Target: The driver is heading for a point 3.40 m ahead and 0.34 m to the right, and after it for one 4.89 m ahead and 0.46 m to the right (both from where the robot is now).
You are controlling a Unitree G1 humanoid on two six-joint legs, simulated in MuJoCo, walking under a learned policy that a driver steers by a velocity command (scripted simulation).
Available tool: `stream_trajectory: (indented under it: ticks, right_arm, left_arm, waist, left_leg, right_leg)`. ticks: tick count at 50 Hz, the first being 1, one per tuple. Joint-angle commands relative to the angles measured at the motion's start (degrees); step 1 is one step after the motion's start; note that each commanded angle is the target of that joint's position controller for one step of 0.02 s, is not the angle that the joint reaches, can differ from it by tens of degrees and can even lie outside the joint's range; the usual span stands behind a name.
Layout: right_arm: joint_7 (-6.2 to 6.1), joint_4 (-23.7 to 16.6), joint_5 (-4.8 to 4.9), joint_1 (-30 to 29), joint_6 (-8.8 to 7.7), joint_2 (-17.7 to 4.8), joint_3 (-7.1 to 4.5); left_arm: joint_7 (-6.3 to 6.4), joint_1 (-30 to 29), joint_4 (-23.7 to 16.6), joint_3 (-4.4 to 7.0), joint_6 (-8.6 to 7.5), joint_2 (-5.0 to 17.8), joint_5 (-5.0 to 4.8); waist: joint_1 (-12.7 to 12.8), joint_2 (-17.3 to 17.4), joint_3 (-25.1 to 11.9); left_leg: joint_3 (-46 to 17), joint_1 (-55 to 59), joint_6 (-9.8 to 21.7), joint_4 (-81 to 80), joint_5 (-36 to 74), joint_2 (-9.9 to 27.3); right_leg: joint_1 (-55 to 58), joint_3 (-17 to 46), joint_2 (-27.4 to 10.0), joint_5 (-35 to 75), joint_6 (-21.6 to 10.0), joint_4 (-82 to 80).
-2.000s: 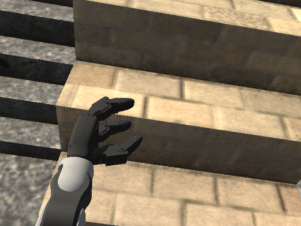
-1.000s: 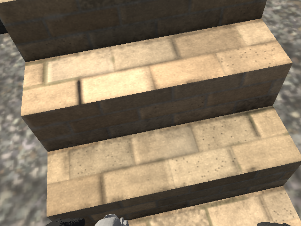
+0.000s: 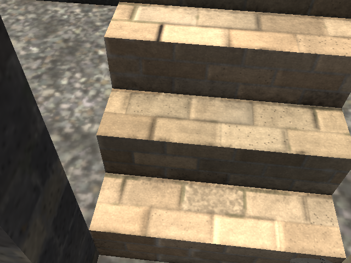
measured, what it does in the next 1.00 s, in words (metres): walks ahead: right foot, then left foot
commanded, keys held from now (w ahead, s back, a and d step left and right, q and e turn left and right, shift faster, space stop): w+e+shift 0.28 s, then w+shift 0.08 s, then w+q+shift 0.64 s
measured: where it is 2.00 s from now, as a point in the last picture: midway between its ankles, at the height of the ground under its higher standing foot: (204, 232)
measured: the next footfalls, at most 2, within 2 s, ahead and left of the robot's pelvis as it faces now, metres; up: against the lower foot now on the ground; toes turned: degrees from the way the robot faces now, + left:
right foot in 0.36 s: +0.15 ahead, -0.22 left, +0.00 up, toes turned -23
left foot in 0.80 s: +0.30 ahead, -0.15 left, +0.00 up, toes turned -15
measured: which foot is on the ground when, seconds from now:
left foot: down 0.00-0.36, up 0.38-0.78, down 0.80-1.00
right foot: up 0.00-0.34, down 0.36-0.80, up 0.82-1.00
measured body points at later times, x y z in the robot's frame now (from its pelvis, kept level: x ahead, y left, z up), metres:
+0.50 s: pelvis +0.14 -0.14 +0.00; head +0.16 -0.17 +0.44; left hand +0.35 +0.04 -0.10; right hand +0.15 -0.42 -0.13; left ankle +0.14 +0.05 -0.63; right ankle +0.12 -0.20 -0.74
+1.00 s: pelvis +0.30 -0.21 +0.00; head +0.34 -0.24 +0.45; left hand +0.63 -0.10 +0.01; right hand +0.27 -0.43 -0.15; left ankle +0.26 -0.14 -0.74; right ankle +0.29 -0.33 -0.69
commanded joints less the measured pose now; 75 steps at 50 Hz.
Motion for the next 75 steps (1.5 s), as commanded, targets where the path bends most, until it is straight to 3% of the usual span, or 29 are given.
stream_trajectory:
  ticks: [1, 11, 16, 18, 20, 21, 23, 27, 30, 33, 38, 40, 41, 42, 45, 46, 49, 51, 52, 53, 54, 57, 59, 62, 65, 71, 73, 74, 75]
  right_arm:
    - [-0.77, -2.5, 0.9, 0.3, -0.91, -7.9, -2.89]
    - [0.44, 3.7, 0.63, 7.5, -3.09, -15.4, -5.12]
    - [0.14, 6.1, 0.9, 9.2, -1.45, -15.5, -4.57]
    - [-0.04, 7.1, 1.68, 10.1, -0.41, -15.0, -3.56]
    - [0.89, -2.1, 1.95, 3.1, -1.79, -5.5, -0.62]
    - [0.81, -1.6, 1.48, 0.3, -2.22, -10.0, -1.32]
    - [1.04, -0.2, 1.87, -0.9, -1.91, -8.2, -0.62]
    - [1.25, 4.2, 2.62, 7.8, 1.99, -5.9, -0.62]
    - [-0.05, 4.6, 2.28, 9.4, 2.88, -5.2, -0.95]
    - [-0.55, 4.7, 2.0, 14.5, 5.71, -4.8, -1.66]
    - [-0.06, 1.7, 2.91, 20.3, 7.51, -5.9, -2.42]
    - [1.35, 6.1, 3.14, 31.4, 5.73, -5.0, -2.84]
    - [1.79, 9.2, 1.95, 29.7, 5.06, -2.4, -2.32]
    - [1.39, 7.0, 1.9, 20.5, 2.82, -2.1, -0.82]
    - [-2.27, 1.1, 2.24, 11.7, 1.74, -4.9, -2.2]
    - [-1.91, 0.9, 3.62, 3.0, 1.52, -7.6, -2.89]
    - [0.95, 7.2, 3.06, 10.3, 0.73, -7.5, -4.35]
    - [2.49, 7.3, 2.97, 2.5, -0.24, -10.4, -6.11]
    - [2.66, 4.3, 4.01, -6.5, -0.54, -9.1, -5.9]
    - [2.26, 1.0, 3.54, -8.6, -0.79, -0.3, -3.73]
    - [0.51, -0.9, 5.34, 6.7, 0.4, 4.3, -2.38]
    - [1.03, 1.4, -1.28, 5.5, 4.12, 1.3, -1.79]
    - [2.54, -2.1, -0.64, -6.0, 4.57, 2.6, -0.3]
    - [1.41, -6.5, -0.02, -14.5, 5.74, 6.3, 1.73]
    - [-0.78, -12.0, -0.73, -22.7, 4.98, 1.1, 1.14]
    - [0.19, -18.9, -1.62, -37.1, 3.79, 1.8, 1.59]
    - [1.73, -23.4, -0.46, -42.2, 2.9, 6.3, 3.36]
    - [2.87, -20.5, 2.12, -34.1, 2.94, 7.5, 4.16]
    - [1.53, -17.2, 4.13, -24.8, 3.59, 6.9, 3.22]
  left_arm:
    - [-0.55, -4.4, -6.0, 1.23, -0.6, 5.6, 0.92]
    - [-2.73, -13.1, -9.9, -0.99, 0.69, 4.7, 0.88]
    - [-2.37, -13.1, -10.7, -1.06, 1.54, 5.5, 3.35]
    - [-1.11, 5.5, -4.1, 0.09, -0.35, 5.8, 4.85]
    - [1.78, 16.6, -3.0, 3.24, -1.98, 20.2, 3.36]
    - [2.38, 14.5, -4.8, 3.21, -1.76, 17.5, 3.61]
    - [2.73, 7.5, -5.0, 0.88, -2.38, 11.5, 4.18]
    - [3.76, -1.8, -6.6, -1.73, -5.44, 7.1, 2.22]
    - [5.4, -4.4, -7.8, -2.59, -4.39, 5.3, 1.39]
    - [6.28, -3.8, -7.5, -2.73, -2.77, 5.7, 2.39]
    - [5.96, -14.0, -8.4, -1.43, -1.82, 7.4, 0.35]
    - [4.73, -19.2, -9.6, -1.3, -0.12, 6.0, 0.1]
    - [3.55, -24.2, -12.7, -3.25, 0.11, -1.0, -0.64]
    - [3.65, -22.3, -18.5, -5.07, -0.63, -5.3, -0.11]
    - [2.41, -13.4, -18.3, -4.71, -2.39, -0.3, 3.72]
    - [2.16, -11.7, -18.3, -5.39, -2.07, 0.1, 3.27]
    - [3.35, -16.7, -16.4, -4.89, -0.37, 0.5, 0.6]
    - [5.4, 0.7, -10.5, -2.47, -1.08, 4.1, -1.46]
    - [5.79, 13.7, -4.2, -1.28, -2.43, 7.1, -0.05]
    - [5.2, 13.9, 0.8, -0.73, -3.01, 10.2, 2.19]
    - [3.72, 1.4, -3.0, -0.04, -3.61, 12.6, 5.14]
    - [2.52, -11.6, -4.2, -0.58, -5.12, 3.2, 0.72]
    - [2.96, -1.9, 2.9, -1.47, -6.04, 1.6, 0.73]
    - [2.13, 8.2, 8.4, 0.07, -7.44, 6.2, 2.01]
    - [2.88, 5.1, 6.0, -1.03, -8.59, 5.9, 2.55]
    - [5.91, 19.7, 12.2, 1.24, -7.67, 7.8, 2.4]
    - [6.52, 19.0, 11.7, 1.7, -6.06, 4.2, 1.82]
    - [5.85, 8.1, 8.0, 1.72, -5.16, 5.1, 1.94]
    - [4.74, 12.6, 7.1, 2.4, -5.75, 7.6, 1.71]
  waist:
    - [-0.9, 9.0, -3.0]
    - [-3.4, 5.9, 2.8]
    - [-4.4, 7.0, 3.1]
    - [4.7, -0.5, -7.2]
    - [7.4, -28.2, -8.9]
    - [8.6, -13.8, -9.0]
    - [3.4, 2.3, -5.3]
    - [-4.3, -4.7, -6.0]
    - [-5.5, -6.0, -6.2]
    - [-6.9, -6.3, -5.2]
    - [-13.4, -8.2, -5.7]
    - [-17.7, 0.8, -5.7]
    - [-16.8, 19.8, 6.2]
    - [-3.8, 28.6, 11.2]
    - [3.3, 5.4, -1.5]
    - [7.2, 5.7, -2.4]
    - [-0.9, 0.3, -2.1]
    - [8.2, 2.1, -14.6]
    - [14.3, -2.4, -14.3]
    - [8.9, -17.3, -8.6]
    - [-3.7, -25.4, -15.9]
    - [-8.4, -2.5, -10.9]
    - [-5.2, 3.5, -3.3]
    - [-3.6, -2.3, -2.3]
    - [-3.3, -4.7, 4.7]
    - [5.0, -3.3, -3.7]
    - [6.4, -4.1, -3.0]
    - [0.9, -3.1, -8.6]
    - [1.7, -11.0, -16.4]
  left_leg:
    - [-19.7, 12.7, 4.9, -19.1, -19.2, 19.0]
    - [3.4, 6.9, 3.3, -20.9, -6.5, 18.3]
    - [9.3, 10.9, 4.7, -13.1, 3.8, 19.3]
    - [14.6, 6.7, 3.6, 14.1, 26.8, 14.0]
    - [6.9, -33.5, -0.5, 45.8, -18.6, 1.3]
    - [-1.4, -38.7, 1.3, 52.6, -13.5, 4.2]
    - [-5.9, -33.6, 2.4, 49.9, -2.4, 6.4]
    - [-6.8, -21.1, -1.1, 48.8, 4.2, 0.9]
    - [-1.4, -15.1, -2.4, 42.2, 7.5, -1.2]
    - [3.8, -15.8, 1.6, 53.0, 1.9, -0.7]
    - [1.0, -6.7, 9.1, 18.1, 4.9, 2.9]
    - [2.7, 2.4, 10.9, -4.9, 17.6, -0.4]
    - [1.2, 4.1, 13.4, -10.2, 33.9, -2.8]
    - [-14.0, -1.7, 16.2, 3.0, 70.1, -1.6]
    - [-30.7, 1.6, 18.4, -7.6, 45.2, 7.4]
    - [-28.0, -4.3, 14.7, -10.4, 38.5, 5.1]
    - [-21.9, 3.3, 11.4, -7.5, 58.5, 1.0]
    - [-20.7, 8.5, 8.4, 11.0, 68.2, -1.2]
    - [-16.6, -7.2, 4.7, 28.5, 40.6, -6.5]
    - [-12.2, -33.6, 2.2, 48.0, -11.2, -15.1]
    - [-13.1, -37.6, 0.6, 65.9, -12.0, -10.1]
    - [-8.9, -45.7, 1.8, 103.7, 0.5, -4.5]
    - [-7.9, -53.0, 3.6, 103.1, -1.3, -4.2]
    - [-8.5, -57.7, 4.3, 109.5, -2.0, -5.1]
    - [-8.6, -63.2, 2.7, 102.2, -9.0, -2.6]
    - [-5.3, -83.4, 3.8, 94.2, -28.4, 8.4]
    - [-3.6, -62.9, 3.3, 69.3, -25.2, 10.4]
    - [5.5, -31.2, 2.5, 42.3, -17.9, 6.3]
    - [0.4, -10.7, 2.6, 40.9, -28.7, -0.4]
  right_leg:
    - [-18.0, 1.6, -4.9, 4.0, 1.4, 15.7]
    - [-10.0, -4.9, -10.0, 8.5, 2.4, 7.8]
    - [-2.7, -11.0, -5.9, -3.1, -2.1, -7.0]
    - [20.7, -12.0, 2.2, -2.7, -4.1, -16.5]
    - [41.3, 28.9, -18.5, -15.3, -7.8, -32.7]
    - [40.3, 30.9, -21.3, -10.8, -9.1, -35.0]
    - [29.7, 16.4, -19.6, 7.7, -4.0, -30.5]
    - [18.3, -3.0, -15.0, 51.9, 5.0, -29.3]
    - [15.4, -11.7, -13.1, 57.1, 4.3, -28.7]
    - [17.9, -14.9, -15.1, 65.1, 2.7, -24.3]
    - [28.3, -14.6, -20.5, 96.1, 2.0, -11.6]
    - [25.8, -17.0, -15.0, 66.2, 0.6, 18.5]
    - [5.6, -18.8, -2.9, 5.2, 1.9, 39.6]
    - [-9.1, -8.6, 5.8, -12.7, 5.8, 53.7]
    - [-13.2, 0.3, -0.5, -8.6, 5.3, 49.1]
    - [-3.0, 0.5, -3.1, -11.7, 3.8, 30.3]
    - [6.7, -7.1, -0.1, -11.2, 4.7, -0.8]
    - [22.9, -3.8, -2.5, 13.7, 4.3, -20.4]
    - [37.5, -3.6, -5.6, 25.6, 5.4, -29.8]
    - [46.4, 5.3, -16.8, 45.2, 7.2, -25.5]
    - [38.7, 24.2, -32.2, 61.4, 4.9, -22.6]
    - [20.5, 16.2, -26.3, 9.9, 1.7, -25.7]
    - [15.8, -0.1, -18.9, 20.2, 2.9, -21.6]
    - [15.9, -0.8, -19.4, 23.5, 2.9, -25.8]
    - [13.2, -0.9, -20.4, 22.5, -3.0, -35.1]
    - [49.7, 5.2, -23.1, 22.9, -7.2, -35.5]
    - [37.5, 2.3, -19.2, 33.1, -6.5, -41.8]
    - [21.8, -5.2, -14.1, 48.7, -6.6, -45.4]
    - [20.1, -2.9, -14.9, 78.1, -7.7, -34.7]
Over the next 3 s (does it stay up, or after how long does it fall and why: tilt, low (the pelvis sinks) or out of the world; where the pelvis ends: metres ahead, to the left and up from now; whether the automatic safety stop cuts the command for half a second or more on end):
stays up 0.64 -0.19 0.37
